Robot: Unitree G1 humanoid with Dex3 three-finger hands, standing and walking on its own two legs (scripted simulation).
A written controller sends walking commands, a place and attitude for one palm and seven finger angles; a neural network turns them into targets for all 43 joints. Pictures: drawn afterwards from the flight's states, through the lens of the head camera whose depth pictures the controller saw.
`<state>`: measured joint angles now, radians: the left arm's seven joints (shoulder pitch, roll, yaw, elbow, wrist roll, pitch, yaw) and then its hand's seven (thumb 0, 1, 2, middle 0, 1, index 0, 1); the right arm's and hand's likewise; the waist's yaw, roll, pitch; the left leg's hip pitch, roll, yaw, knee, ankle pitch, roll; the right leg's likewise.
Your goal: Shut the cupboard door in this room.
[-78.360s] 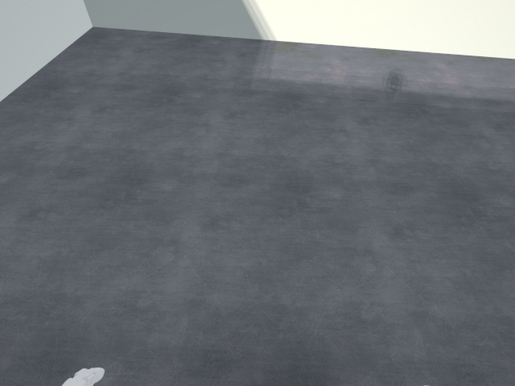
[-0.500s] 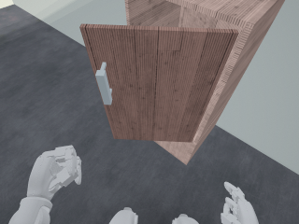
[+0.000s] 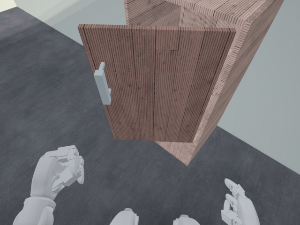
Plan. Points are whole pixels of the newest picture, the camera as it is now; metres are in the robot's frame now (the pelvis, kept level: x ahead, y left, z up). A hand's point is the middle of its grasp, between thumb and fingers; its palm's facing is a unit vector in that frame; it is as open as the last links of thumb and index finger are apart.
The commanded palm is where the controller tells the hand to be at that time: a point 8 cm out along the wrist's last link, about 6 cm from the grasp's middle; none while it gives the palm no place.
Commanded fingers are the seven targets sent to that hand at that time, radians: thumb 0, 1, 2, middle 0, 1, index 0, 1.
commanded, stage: bring the fist close to the handle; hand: left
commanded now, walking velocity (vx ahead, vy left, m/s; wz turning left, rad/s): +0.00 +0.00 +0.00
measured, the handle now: (104, 83) +0.51 +0.18 +0.06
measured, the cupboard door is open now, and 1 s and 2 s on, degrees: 37 37 31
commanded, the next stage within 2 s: push the door shut along its arc in 1.30 s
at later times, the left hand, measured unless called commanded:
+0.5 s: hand (100, 134) +0.33 +0.15 +0.07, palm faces -0.02 -1.00 -0.04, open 3.1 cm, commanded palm +0.31 +0.21 +0.07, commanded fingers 0.00 0.90 0.90 -1.30 -1.50 -1.30 -1.50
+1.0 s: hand (115, 105) +0.42 +0.13 +0.07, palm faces +0.01 -1.00 -0.03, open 3.1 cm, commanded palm +0.39 +0.19 +0.07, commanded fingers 0.00 0.90 0.90 -1.30 -1.50 -1.30 -1.50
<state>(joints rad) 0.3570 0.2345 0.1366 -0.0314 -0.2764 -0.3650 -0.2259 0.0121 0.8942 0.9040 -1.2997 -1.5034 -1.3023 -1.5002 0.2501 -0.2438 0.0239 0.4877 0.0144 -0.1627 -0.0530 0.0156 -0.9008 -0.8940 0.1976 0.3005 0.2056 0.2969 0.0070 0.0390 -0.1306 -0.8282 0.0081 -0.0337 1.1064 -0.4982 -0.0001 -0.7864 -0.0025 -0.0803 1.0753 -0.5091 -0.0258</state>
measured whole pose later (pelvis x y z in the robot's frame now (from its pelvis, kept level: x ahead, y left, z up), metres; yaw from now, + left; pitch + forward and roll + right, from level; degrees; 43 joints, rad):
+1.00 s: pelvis +0.00 +0.00 +0.01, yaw -2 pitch +16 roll +0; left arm -0.50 0.22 0.19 0.77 -0.13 -0.41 -0.06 0.01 0.89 0.90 -1.30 -1.50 -1.30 -1.50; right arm 0.29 -0.25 0.00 0.63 0.00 -0.06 -0.01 0.01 -0.90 -0.89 0.20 0.30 0.21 0.30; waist -0.07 0.03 -0.12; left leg -0.87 0.01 0.01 1.05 -0.46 0.01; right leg -0.85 0.00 -0.04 1.04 -0.47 -0.02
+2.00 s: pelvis -0.01 +0.01 -0.01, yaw -2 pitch +20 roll -2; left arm -0.83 0.38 0.25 1.11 -0.14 -0.43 -0.26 0.01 0.90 0.90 -1.32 -1.50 -1.31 -1.50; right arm 0.35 -0.27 0.00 0.66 0.00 -0.02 -0.01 0.01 -0.90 -0.89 0.20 0.30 0.21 0.30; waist -0.13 0.03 -0.12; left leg -1.01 0.01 0.00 1.12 -0.46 0.02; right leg -0.97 0.00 -0.05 1.09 -0.46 -0.01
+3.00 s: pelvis -0.01 +0.02 -0.04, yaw -4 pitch +29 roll -4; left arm -1.31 0.63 0.30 1.33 -0.01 -0.24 -0.42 -0.02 0.88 0.92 -1.30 -1.50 -1.30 -1.50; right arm 0.42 -0.27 0.05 0.66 -0.03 -0.03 0.00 0.01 -0.90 -0.89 0.20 0.30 0.21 0.30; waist -0.28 0.06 -0.10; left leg -1.25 0.05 -0.02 1.25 -0.51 0.02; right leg -1.20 0.04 -0.06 1.17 -0.48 -0.01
